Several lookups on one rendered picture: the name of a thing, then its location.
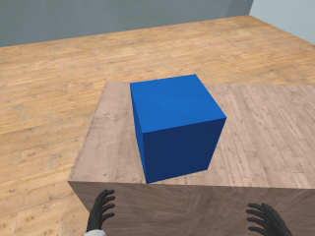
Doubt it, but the robot right hand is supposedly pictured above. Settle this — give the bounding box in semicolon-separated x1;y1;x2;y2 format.
245;203;292;236

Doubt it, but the robot left hand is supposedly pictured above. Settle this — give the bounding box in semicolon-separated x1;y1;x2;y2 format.
86;189;115;233

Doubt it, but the carton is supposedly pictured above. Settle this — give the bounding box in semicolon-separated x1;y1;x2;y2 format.
130;74;227;184

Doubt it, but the pedestal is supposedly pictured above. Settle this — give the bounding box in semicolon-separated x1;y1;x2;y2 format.
67;81;315;236

